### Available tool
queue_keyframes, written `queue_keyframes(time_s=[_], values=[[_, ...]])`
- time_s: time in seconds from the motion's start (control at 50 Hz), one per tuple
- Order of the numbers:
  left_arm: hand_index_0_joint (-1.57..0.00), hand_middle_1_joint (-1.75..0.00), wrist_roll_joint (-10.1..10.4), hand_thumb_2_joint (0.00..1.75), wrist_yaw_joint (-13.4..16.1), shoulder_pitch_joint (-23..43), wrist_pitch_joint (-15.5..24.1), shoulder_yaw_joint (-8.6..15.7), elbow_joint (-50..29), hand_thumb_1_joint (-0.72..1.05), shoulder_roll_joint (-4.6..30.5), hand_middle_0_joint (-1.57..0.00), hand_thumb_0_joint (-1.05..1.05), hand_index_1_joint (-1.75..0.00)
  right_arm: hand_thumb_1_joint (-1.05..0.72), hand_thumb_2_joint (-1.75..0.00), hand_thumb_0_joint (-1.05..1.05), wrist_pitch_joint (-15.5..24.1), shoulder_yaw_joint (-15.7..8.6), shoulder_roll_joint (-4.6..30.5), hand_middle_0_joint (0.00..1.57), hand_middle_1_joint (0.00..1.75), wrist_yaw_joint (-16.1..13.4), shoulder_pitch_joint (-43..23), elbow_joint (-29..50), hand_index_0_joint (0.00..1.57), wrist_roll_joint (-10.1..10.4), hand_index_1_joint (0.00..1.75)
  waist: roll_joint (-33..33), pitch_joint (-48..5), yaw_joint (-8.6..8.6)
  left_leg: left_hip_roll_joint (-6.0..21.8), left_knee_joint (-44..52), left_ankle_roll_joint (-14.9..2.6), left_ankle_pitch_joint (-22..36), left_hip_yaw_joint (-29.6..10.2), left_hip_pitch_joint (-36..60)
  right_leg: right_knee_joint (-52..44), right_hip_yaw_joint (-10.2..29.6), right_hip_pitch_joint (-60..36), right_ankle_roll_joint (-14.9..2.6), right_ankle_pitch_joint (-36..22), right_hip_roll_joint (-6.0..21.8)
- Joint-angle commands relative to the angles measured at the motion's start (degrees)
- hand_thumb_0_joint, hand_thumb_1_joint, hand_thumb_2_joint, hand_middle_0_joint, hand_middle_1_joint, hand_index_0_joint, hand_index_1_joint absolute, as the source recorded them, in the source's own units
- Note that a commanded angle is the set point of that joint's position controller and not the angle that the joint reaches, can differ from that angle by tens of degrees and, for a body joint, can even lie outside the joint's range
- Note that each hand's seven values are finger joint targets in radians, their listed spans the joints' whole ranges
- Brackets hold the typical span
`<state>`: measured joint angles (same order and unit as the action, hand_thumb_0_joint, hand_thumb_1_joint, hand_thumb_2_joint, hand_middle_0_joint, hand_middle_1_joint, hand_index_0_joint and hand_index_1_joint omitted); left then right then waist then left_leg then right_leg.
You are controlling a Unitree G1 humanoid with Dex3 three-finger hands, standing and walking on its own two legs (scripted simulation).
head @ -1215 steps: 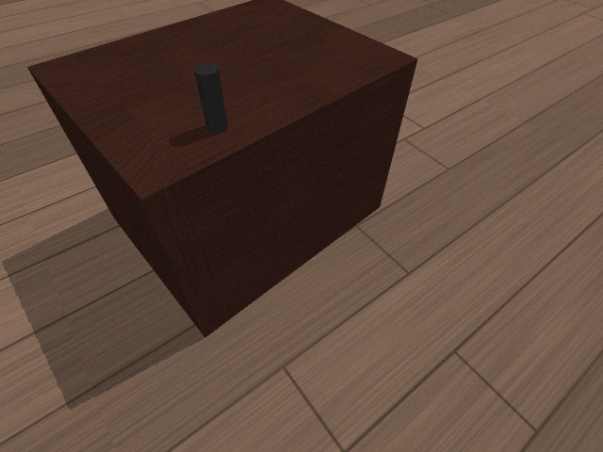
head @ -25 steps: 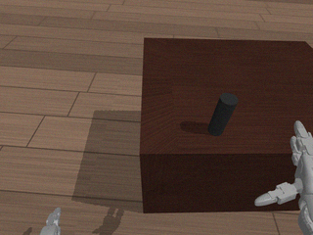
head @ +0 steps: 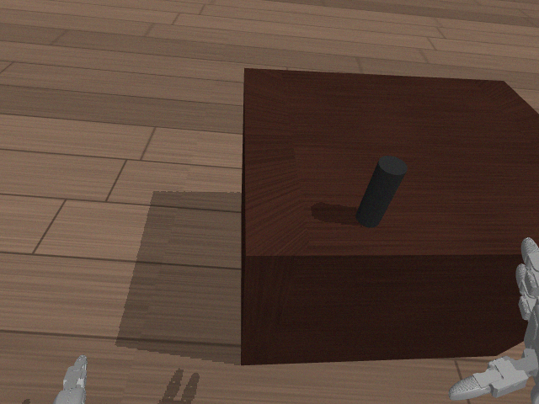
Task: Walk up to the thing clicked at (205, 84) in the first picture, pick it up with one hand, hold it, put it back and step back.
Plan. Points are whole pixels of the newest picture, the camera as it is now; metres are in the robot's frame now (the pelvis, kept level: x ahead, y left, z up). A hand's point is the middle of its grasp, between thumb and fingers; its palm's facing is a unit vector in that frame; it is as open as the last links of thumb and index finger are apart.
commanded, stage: sink last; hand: right
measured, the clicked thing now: (379, 193) +0.48 -0.24 +0.02
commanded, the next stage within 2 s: home in 0.02 s
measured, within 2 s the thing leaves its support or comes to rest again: neither
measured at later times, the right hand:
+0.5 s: hand (421, 361) +0.18 -0.22 -0.01, palm faces +0.16 +0.95 -0.27, open 17.3 cm
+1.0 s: hand (384, 357) +0.20 -0.20 -0.08, palm faces +0.09 +0.97 -0.24, open 17.4 cm
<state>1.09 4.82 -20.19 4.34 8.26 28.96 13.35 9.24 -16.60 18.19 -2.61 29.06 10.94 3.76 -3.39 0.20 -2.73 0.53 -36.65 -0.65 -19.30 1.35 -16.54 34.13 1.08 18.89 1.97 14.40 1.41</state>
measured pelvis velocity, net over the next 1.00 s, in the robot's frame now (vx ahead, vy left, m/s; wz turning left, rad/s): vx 0.03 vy -0.02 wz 0.03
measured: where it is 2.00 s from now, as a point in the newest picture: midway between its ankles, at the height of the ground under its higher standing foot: outside the picture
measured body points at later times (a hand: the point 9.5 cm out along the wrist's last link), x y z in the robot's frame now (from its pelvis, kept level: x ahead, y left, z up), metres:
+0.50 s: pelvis +0.01 -0.02 +0.01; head +0.03 +0.00 +0.46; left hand +0.17 +0.20 -0.08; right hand +0.16 -0.27 +0.01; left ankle +0.00 +0.11 -0.73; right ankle +0.04 -0.15 -0.73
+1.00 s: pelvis +0.03 -0.02 +0.01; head +0.05 -0.01 +0.46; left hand +0.17 +0.22 -0.10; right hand +0.20 -0.25 -0.07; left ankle +0.00 +0.11 -0.73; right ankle +0.04 -0.15 -0.73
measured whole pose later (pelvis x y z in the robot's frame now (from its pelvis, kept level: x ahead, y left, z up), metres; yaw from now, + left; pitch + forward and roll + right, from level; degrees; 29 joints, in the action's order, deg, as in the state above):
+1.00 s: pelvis +0.03 -0.02 +0.01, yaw +1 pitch +1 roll +0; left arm 0.4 3.4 -12.3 2.4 -0.7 37.5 11.8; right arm 6.3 -0.7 10.0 -5.2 14.1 -30.3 0.7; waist -1.1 1.6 -0.1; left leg 0.7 -30.2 0.7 -17.6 -0.3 -13.3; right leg 30.6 -0.8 16.3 0.6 14.9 1.3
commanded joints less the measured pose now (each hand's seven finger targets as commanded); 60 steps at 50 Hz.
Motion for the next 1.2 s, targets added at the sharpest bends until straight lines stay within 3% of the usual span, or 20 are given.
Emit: queue_keyframes(time_s=[0.0,0.04,0.08,0.12,0.18,0.22,0.28,0.32,0.4,0.44,0.48,0.56,0.58,0.7,0.72,0.74,0.88,1.08,1.1,1.18], values=[[-0.05,-0.05,-0.5,0.07,0.6,13.6,5.0,1.0,-13.5,-0.55,6.6,-0.06,0.00,-0.06,0.53,-0.06,0.00,6.0,-6.0,9.1,0.05,0.06,-1.4,-4.2,9.8,0.05,-0.1,0.06,5.8,-4.8,-1.69,1.2,10.6,0.93,1.9,-0.6,-0.8,-4.3,-2.7,-4.1,-2.22,-3.2,-2.0],[-0.04,-0.05,-0.5,0.08,0.9,11.9,4.9,1.2,-14.3,-0.55,7.3,-0.05,0.00,-0.06,0.52,-0.06,0.00,6.7,-8.1,10.7,0.05,0.06,-1.6,-5.1,8.9,0.05,-0.4,0.06,6.8,-5.5,-1.59,1.1,11.2,1.05,1.7,-0.4,-0.2,-4.9,-2.7,-4.7,-2.35,-3.1,-1.9],[-0.04,-0.05,-0.6,0.08,1.0,10.1,4.8,0.5,-15.0,-0.54,6.5,-0.05,0.00,-0.06,0.53,-0.06,0.00,7.8,-6.9,9.8,0.05,0.06,-1.3,-6.1,9.3,0.05,-0.5,0.06,8.4,-5.9,-0.89,1.7,12.2,1.53,2.9,-1.3,0.5,-5.0,-3.2,-6.0,-2.31,-4.4,-2.2],[-0.11,-0.13,-0.5,0.16,1.1,3.1,4.4,2.6,-12.6,-0.46,8.2,-0.11,0.00,-0.14,0.49,-0.09,0.00,7.8,-7.2,9.8,0.06,0.06,-0.9,-3.9,5.7,0.06,-0.3,0.06,9.2,-2.8,0.38,1.6,13.1,1.68,2.7,-1.2,-1.0,-6.0,-3.4,-6.9,-2.49,-3.9,-2.1],[-0.12,-0.16,0.3,0.40,-0.3,1.6,4.2,-1.9,-12.3,-0.22,3.1,-0.12,0.00,-0.17,0.49,-0.09,0.00,8.5,-5.3,7.4,0.06,0.06,0.1,-3.0,5.4,0.06,-0.1,0.06,6.5,-0.1,-0.51,0.8,13.0,1.02,2.0,0.1,-1.1,-7.9,-3.6,-6.9,-2.32,-3.6,-2.0],[-0.12,-0.17,0.6,0.47,-1.2,1.7,4.1,-5.7,-10.6,-0.06,-0.6,-0.12,0.00,-0.17,0.52,-0.07,0.00,8.6,-1.5,4.4,0.06,0.06,0.9,-3.7,5.0,0.06,-0.1,0.06,3.7,3.1,-0.07,0.3,13.2,0.62,1.1,0.6,-2.6,-9.4,-3.8,-6.3,-2.26,-1.9,-2.0],[-0.13,-0.19,0.7,0.53,-1.8,8.8,4.6,-8.4,-7.8,0.18,-2.1,-0.13,0.00,-0.19,0.51,-0.08,0.00,7.9,1.5,3.4,0.06,0.06,1.4,-6.1,2.3,0.06,-0.2,0.06,-0.7,6.3,0.15,0.0,13.4,0.19,-1.6,1.2,-3.7,-11.0,-3.7,-3.3,-2.38,2.5,-1.9],[-0.14,-0.20,0.2,0.56,-1.8,9.1,4.6,-6.6,-5.0,0.31,-0.2,-0.14,0.00,-0.20,0.51,-0.08,0.00,7.8,2.7,2.5,0.06,0.06,1.4,-5.2,0.8,0.06,-0.5,0.06,-1.9,4.1,0.72,-0.1,12.7,0.05,0.6,1.2,-2.9,-10.7,-3.5,-3.8,-2.46,1.3,-1.9],[-0.16,-0.24,-0.5,0.70,-0.9,9.0,5.4,1.4,-7.7,0.54,9.6,-0.17,0.00,-0.24,0.50,-0.09,0.00,6.3,3.4,3.0,0.06,0.06,1.1,-1.7,-5.6,0.06,-1.3,0.06,2.7,-5.3,2.95,-1.1,10.1,0.37,9.5,2.5,0.4,-8.8,-2.4,-9.0,-2.48,-6.6,-0.9],[-0.18,-0.27,-0.6,0.80,-1.0,10.2,5.3,-1.1,-8.5,0.70,6.7,-0.18,0.00,-0.27,0.56,-0.05,0.00,5.6,5.9,1.4,0.05,0.05,0.8,-3.4,-8.3,0.05,-2.0,0.05,4.0,-8.9,2.47,-1.1,9.6,0.35,12.8,2.7,2.2,-7.9,-1.9,-10.9,-2.46,-10.8,-0.7],[-0.19,-0.29,-0.6,0.87,-0.3,10.7,4.8,-0.7,-7.2,0.85,7.4,-0.20,0.00,-0.29,0.58,-0.04,0.00,4.5,7.3,1.3,0.05,0.05,0.1,-6.5,-11.4,0.05,-2.3,0.05,5.3,-8.1,2.85,-1.0,9.9,0.39,12.5,2.6,1.7,-8.1,-1.7,-10.6,-2.52,-10.7,-0.5],[-0.20,-0.30,0.0,0.90,-0.5,16.9,4.3,-10.4,-7.0,0.90,-3.1,-0.20,0.00,-0.30,0.60,-0.02,0.00,3.1,14.8,-5.0,0.05,0.04,0.1,-13.5,-25.1,0.05,-3.0,0.04,7.0,-4.9,2.87,-0.7,10.6,0.40,7.6,1.6,-0.1,-7.6,-2.4,-5.8,-2.88,-5.5,-0.7],[-0.20,-0.30,-0.1,0.90,-0.2,16.8,4.2,-9.7,-5.9,0.90,-2.2,-0.20,0.00,-0.30,0.59,-0.03,0.00,3.1,15.3,-4.3,0.05,0.05,0.0,-14.8,-25.6,0.05,-3.3,0.05,5.7,-5.1,2.71,-0.3,10.5,0.31,7.0,1.0,-0.7,-7.4,-2.8,-5.6,-2.74,-4.8,-1.1],[-0.20,-0.30,-0.6,0.90,0.4,9.2,2.8,-6.2,-2.0,0.90,3.6,-0.20,0.00,-0.30,0.53,-0.06,0.00,1.1,10.8,3.2,0.05,0.05,-1.3,-16.6,-29.0,0.05,-3.4,0.05,-3.0,-8.8,2.60,-0.3,10.0,0.17,12.3,0.9,3.0,-8.1,-3.5,-7.9,-1.98,-8.5,-1.5],[-0.20,-0.30,-1.3,0.90,0.3,10.7,2.6,-5.9,1.1,0.90,6.8,-0.20,0.00,-0.30,0.59,-0.03,0.00,1.2,5.6,4.3,0.05,0.05,-2.9,-17.2,-30.1,0.05,-3.3,0.05,-2.9,-7.3,1.02,-1.0,10.1,-0.08,10.7,0.6,3.3,-7.7,-3.3,-6.8,-1.87,-6.7,-1.4],[-0.20,-0.30,-1.2,0.90,0.2,11.6,2.5,-6.9,0.1,0.90,5.5,-0.20,0.00,-0.30,0.56,-0.05,0.00,0.9,10.1,0.5,0.05,0.05,-2.8,-16.5,-31.5,0.05,-3.6,0.05,-2.0,-6.2,2.25,-1.3,10.2,-0.14,10.4,0.8,3.0,-8.0,-3.3,-6.8,-1.76,-6.5,-1.0],[-0.20,-0.30,-0.8,0.90,-0.6,12.0,1.4,-6.7,0.6,0.90,4.8,-0.20,0.00,-0.30,0.53,-0.07,0.00,-0.3,15.8,-5.7,0.05,0.06,-2.8,-17.5,-33.4,0.05,-2.7,0.06,4.7,-3.0,3.06,-1.4,11.3,0.40,12.8,1.3,2.3,-7.8,-3.4,-6.1,-2.57,-8.4,-0.9],[-0.20,-0.30,-0.6,0.90,-0.6,11.4,-1.1,-5.8,1.4,0.90,6.0,-0.20,0.00,-0.30,0.56,-0.05,0.00,-1.0,12.5,-0.8,0.05,0.05,-3.8,-21.4,-31.1,0.05,-3.1,0.05,4.3,-9.8,2.05,-1.2,10.0,0.69,19.9,0.7,5.3,-7.0,-3.6,-10.7,-2.63,-15.5,-1.0],[-0.20,-0.30,-4.0,0.90,-2.3,9.5,-1.2,-3.4,7.7,0.90,14.8,-0.20,0.00,-0.30,0.52,-0.07,0.00,-2.9,11.1,11.9,0.06,0.06,-1.9,-14.4,-43.7,0.06,-7.0,0.06,1.2,-11.5,2.66,5.0,4.9,-0.47,29.6,-4.1,6.7,-2.5,1.6,-11.7,-4.22,-28.2,4.3],[-0.20,-0.30,-3.3,0.90,-3.8,9.2,-1.8,-4.0,10.3,0.90,13.8,-0.20,0.00,-0.30,0.56,-0.05,0.00,-4.3,12.1,9.3,0.05,0.05,0.1,-15.1,-47.2,0.05,-5.7,0.05,2.8,-12.4,2.87,5.3,5.8,-1.23,31.2,-4.2,8.3,-2.1,1.4,-11.4,-4.33,-26.4,4.5]])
